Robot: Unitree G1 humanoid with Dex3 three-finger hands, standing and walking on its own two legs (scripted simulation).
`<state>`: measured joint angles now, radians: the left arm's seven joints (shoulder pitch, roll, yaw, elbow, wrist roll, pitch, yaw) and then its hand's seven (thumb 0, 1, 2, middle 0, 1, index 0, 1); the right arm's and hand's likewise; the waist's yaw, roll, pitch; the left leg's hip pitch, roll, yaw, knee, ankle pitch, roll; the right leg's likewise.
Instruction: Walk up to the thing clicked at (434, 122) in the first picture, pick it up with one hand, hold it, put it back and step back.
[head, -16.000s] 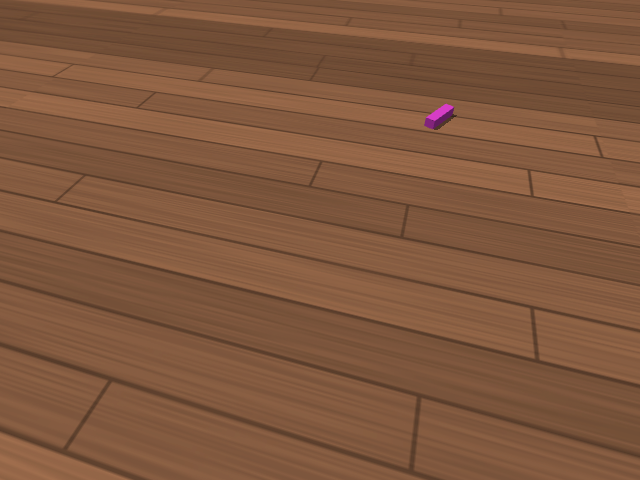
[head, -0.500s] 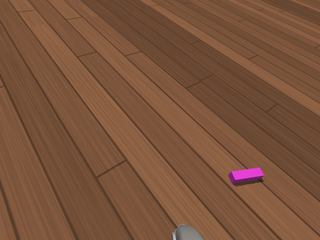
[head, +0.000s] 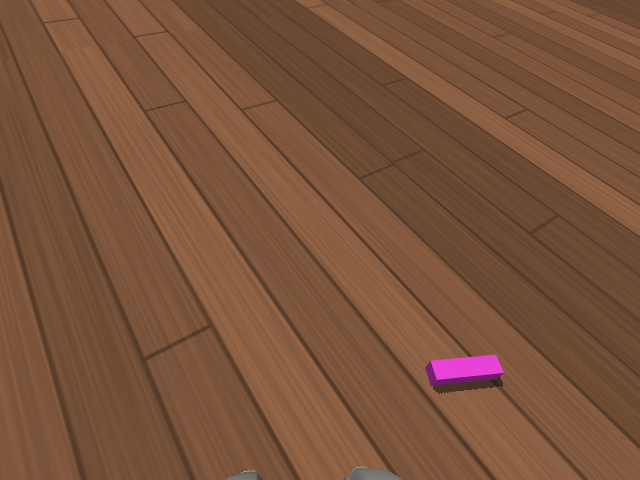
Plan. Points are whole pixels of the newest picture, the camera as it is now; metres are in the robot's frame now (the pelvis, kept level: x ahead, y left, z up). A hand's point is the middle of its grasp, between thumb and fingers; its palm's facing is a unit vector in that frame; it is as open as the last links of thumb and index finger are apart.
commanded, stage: walk up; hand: left
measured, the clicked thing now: (463, 370) +0.56 -0.52 -0.71
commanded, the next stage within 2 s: none
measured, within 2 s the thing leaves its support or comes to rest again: neither
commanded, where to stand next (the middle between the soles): +0.10 -0.76 m, yaw +7 degrees
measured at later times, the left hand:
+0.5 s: hand out of the picture +0.11 +0.04 -0.14, palm faces -0.06 -0.94 -0.34, open 7.3 cm
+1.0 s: hand out of the picture +0.13 -0.16 -0.16, palm faces -0.06 -0.92 -0.39, open 7.3 cm
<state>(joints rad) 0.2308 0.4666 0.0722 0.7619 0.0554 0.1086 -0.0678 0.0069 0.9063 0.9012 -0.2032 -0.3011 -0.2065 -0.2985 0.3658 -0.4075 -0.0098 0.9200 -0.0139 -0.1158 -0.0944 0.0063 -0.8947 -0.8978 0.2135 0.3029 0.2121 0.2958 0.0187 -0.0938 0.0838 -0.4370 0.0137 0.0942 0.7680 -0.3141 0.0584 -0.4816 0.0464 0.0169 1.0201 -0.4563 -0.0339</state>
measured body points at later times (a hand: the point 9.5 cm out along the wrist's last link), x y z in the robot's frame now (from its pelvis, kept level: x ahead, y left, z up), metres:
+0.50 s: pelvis +0.01 -0.23 +0.00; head +0.05 -0.21 +0.45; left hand +0.12 +0.09 -0.12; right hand +0.05 -0.60 -0.08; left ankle +0.06 -0.12 -0.67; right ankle +0.06 -0.34 -0.71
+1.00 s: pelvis +0.00 -0.46 -0.03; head +0.04 -0.42 +0.41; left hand +0.14 -0.11 -0.14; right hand +0.03 -0.86 -0.08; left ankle +0.06 -0.23 -0.69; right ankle +0.06 -0.62 -0.71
